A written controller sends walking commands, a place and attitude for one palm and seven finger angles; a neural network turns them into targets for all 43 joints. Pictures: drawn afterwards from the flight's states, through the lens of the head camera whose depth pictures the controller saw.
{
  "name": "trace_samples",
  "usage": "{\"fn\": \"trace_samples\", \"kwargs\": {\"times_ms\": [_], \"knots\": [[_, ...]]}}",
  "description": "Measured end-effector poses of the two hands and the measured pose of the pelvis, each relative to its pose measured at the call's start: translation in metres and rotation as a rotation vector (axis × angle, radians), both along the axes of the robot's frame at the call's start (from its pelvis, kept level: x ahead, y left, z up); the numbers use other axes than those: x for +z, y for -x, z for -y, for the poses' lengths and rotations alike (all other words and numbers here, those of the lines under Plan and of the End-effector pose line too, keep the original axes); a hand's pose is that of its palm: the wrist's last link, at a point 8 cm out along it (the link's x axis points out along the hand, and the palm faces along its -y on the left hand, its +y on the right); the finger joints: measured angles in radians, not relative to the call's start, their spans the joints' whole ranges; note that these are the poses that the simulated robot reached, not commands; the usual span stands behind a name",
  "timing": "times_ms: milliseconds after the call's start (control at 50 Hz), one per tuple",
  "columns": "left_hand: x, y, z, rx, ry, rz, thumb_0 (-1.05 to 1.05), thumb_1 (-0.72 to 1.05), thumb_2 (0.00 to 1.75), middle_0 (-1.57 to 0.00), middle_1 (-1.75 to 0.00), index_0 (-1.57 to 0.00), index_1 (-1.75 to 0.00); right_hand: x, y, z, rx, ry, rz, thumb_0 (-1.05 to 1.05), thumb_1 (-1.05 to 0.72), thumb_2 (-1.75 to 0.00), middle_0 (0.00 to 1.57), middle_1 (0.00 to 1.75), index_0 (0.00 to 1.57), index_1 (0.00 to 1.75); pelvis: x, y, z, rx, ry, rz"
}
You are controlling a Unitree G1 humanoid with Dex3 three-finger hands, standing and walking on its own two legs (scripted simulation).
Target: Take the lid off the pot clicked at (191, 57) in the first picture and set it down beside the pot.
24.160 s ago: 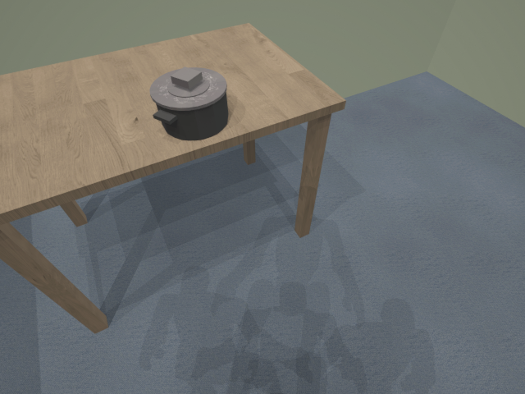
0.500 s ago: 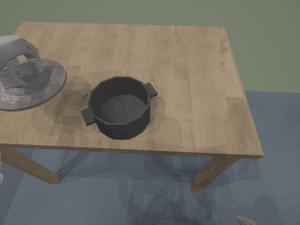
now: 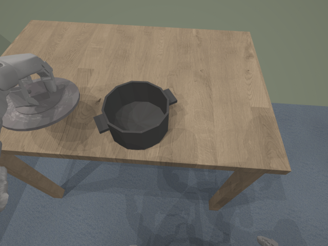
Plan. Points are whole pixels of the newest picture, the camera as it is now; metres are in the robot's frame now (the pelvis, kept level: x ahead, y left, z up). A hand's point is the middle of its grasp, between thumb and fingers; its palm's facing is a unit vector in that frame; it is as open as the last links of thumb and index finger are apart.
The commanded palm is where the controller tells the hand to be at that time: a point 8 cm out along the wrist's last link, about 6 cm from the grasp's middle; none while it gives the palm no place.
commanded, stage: lower the lid onto the table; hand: left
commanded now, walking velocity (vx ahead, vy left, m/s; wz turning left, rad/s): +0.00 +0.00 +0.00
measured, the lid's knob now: (34, 92) +0.44 +0.33 +0.10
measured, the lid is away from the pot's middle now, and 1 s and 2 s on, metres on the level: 0.24 0.24 0.24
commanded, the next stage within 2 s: open the fingers wide in 1.64 s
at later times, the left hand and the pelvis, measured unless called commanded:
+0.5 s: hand (38, 94) +0.44 +0.32 +0.10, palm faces -0.47 -0.11 -0.88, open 7.8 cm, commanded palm +0.46 +0.33 +0.17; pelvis +0.00 +0.01 +0.00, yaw -1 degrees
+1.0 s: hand (44, 104) +0.43 +0.32 +0.07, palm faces -0.50 -0.10 -0.86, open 7.8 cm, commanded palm +0.47 +0.33 +0.14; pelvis +0.00 +0.01 -0.01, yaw -2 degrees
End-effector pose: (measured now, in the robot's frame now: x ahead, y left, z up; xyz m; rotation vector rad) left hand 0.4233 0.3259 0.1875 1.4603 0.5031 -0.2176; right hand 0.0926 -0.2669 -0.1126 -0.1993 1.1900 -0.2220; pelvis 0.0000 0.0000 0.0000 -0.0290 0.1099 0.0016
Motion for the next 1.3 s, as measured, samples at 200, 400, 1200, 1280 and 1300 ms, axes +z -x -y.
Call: {"fn": "trace_samples", "kwargs": {"times_ms": [200, 400, 1200, 1280, 1300], "knots": [[-0.014, -0.012, 0.002, -0.020, 0.005, -0.009, 0.03, 0.02, 1.01, -0.61, -0.82, -0.77, -0.92, 0.000, 0.025, 0.003, -0.048, 0.024, -0.035, 0.01, -0.91, -0.89, 0.20, 0.30, 0.20, 0.30, -0.001, 0.000, -0.003, -0.012, 0.002, -0.014], [-0.025, -0.020, -0.001, -0.014, 0.002, -0.021, 0.03, 0.03, 1.01, -0.61, -0.82, -0.77, -0.92, -0.001, 0.046, 0.002, -0.092, 0.023, -0.080, 0.01, -0.91, -0.89, 0.20, 0.30, 0.20, 0.30, -0.003, -0.001, -0.007, -0.022, 0.003, -0.032], [-0.073, -0.020, 0.000, -0.039, 0.015, -0.071, 0.03, 0.03, 1.01, -0.60, -0.82, -0.77, -0.92, -0.005, 0.064, 0.007, -0.130, 0.068, -0.112, 0.01, -0.90, -0.89, 0.20, 0.30, 0.20, 0.30, -0.011, 0.000, -0.007, -0.034, 0.008, -0.075], [-0.078, -0.020, -0.002, -0.036, 0.012, -0.077, 0.03, 0.03, 1.01, -0.60, -0.82, -0.77, -0.92, -0.006, 0.071, 0.008, -0.140, 0.072, -0.124, 0.01, -0.90, -0.89, 0.20, 0.30, 0.20, 0.30, -0.012, 0.001, -0.007, -0.036, 0.009, -0.081], [-0.079, -0.020, -0.002, -0.035, 0.011, -0.079, 0.03, 0.03, 1.01, -0.60, -0.82, -0.77, -0.92, -0.006, 0.072, 0.008, -0.142, 0.074, -0.127, 0.01, -0.90, -0.89, 0.20, 0.30, 0.20, 0.30, -0.013, 0.001, -0.008, -0.036, 0.009, -0.082]]}}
